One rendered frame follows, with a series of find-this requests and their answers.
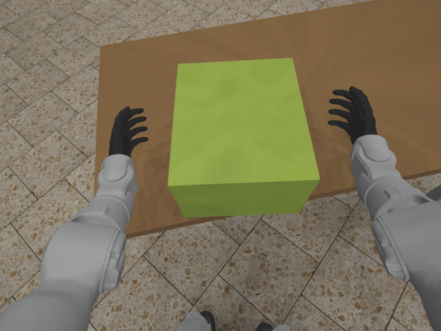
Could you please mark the left robot shin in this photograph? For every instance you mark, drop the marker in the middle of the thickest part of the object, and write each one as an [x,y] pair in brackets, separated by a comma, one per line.
[194,315]

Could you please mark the left robot forearm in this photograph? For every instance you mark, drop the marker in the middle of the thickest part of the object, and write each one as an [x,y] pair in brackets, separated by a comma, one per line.
[113,203]

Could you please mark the right robot forearm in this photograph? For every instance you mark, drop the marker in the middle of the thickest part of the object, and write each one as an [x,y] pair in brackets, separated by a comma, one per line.
[379,185]

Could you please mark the carton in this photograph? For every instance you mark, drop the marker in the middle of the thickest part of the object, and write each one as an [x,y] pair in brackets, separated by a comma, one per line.
[240,140]

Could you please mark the right robot upper arm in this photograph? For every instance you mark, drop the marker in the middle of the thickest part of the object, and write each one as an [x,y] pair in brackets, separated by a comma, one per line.
[408,242]

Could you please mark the left robot upper arm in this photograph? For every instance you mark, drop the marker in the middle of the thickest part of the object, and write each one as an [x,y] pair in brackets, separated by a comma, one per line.
[84,261]

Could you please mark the left robot hand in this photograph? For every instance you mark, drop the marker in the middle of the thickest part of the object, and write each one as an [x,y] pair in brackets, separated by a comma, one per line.
[120,140]

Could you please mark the table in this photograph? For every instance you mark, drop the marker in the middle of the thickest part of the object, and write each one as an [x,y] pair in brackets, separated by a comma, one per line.
[389,49]

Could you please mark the right robot hand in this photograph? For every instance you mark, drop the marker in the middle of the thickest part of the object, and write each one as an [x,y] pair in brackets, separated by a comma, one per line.
[360,115]

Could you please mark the left robot foot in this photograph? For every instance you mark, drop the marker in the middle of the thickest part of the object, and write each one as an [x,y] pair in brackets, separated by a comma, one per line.
[209,318]

